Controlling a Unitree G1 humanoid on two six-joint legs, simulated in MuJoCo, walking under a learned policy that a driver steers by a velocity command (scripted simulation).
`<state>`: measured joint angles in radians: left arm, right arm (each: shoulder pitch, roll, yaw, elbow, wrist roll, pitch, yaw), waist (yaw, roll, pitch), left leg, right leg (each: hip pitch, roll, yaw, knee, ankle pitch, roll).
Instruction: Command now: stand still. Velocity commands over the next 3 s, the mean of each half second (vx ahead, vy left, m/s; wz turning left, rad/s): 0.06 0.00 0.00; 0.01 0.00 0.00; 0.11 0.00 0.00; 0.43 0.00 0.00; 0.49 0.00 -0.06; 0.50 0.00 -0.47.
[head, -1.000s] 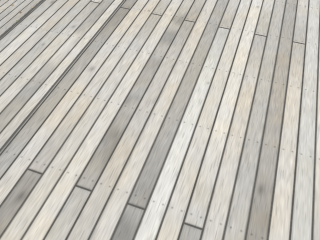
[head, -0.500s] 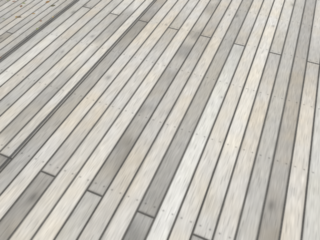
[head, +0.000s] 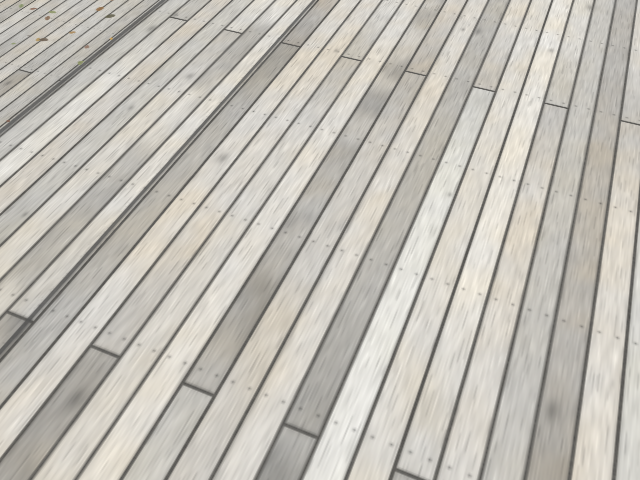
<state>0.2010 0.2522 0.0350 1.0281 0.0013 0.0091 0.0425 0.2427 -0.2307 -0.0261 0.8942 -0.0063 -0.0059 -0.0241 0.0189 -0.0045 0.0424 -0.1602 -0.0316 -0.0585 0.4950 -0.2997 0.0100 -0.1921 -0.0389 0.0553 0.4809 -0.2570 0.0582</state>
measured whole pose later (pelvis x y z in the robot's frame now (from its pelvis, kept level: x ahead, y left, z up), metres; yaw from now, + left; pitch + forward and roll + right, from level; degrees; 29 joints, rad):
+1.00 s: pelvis +0.01 -0.03 +0.00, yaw -1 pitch -2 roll +0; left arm 0.22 0.21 0.02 1.09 0.00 0.01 0.03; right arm 0.29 -0.20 -0.01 1.11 0.00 0.00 -0.06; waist 0.01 0.00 0.05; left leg -0.14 0.02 -0.07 0.46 -0.30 -0.04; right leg -0.20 0.02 0.01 0.49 -0.26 -0.02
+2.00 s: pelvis +0.26 -0.04 -0.02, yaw +0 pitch +1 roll +0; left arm 0.01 0.24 0.04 0.87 -0.02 -0.10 -0.03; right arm 0.46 -0.21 -0.03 1.05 0.02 -0.09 -0.01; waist -0.04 0.01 0.05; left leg -0.16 0.01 -0.07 1.06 -0.45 0.02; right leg -0.45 0.03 -0.07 0.57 -0.15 -0.08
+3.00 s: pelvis +0.81 -0.05 -0.02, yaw -18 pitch +1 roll +2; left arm 0.05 0.23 0.07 0.77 -0.03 -0.03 -0.06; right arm 0.32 -0.27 -0.09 0.95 0.02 -0.06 -0.02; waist -0.05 -0.01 0.04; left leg 0.10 0.06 0.32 0.37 -0.44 -0.06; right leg -0.54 -0.05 -0.08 0.63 -0.14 -0.12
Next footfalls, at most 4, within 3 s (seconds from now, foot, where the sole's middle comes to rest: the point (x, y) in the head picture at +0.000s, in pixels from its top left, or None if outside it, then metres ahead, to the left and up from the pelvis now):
1.92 right None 0.40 -0.13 -0.77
2.46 left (291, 390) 0.72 0.11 -0.77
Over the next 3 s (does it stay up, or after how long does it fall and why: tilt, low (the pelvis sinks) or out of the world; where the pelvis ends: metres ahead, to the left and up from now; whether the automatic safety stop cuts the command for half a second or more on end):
stays up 0.81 -0.05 -0.02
